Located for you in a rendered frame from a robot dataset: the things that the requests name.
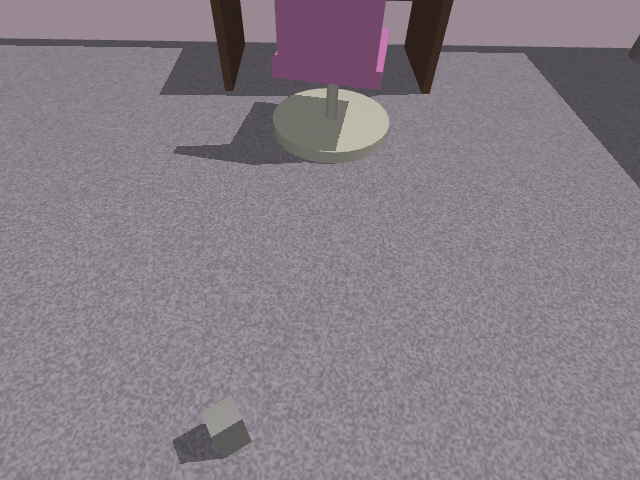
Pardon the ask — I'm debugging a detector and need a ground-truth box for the office chair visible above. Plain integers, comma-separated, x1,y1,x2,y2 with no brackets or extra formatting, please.
271,0,390,164

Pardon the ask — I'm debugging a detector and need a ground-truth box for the desk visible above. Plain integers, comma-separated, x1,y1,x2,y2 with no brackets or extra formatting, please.
210,0,454,94

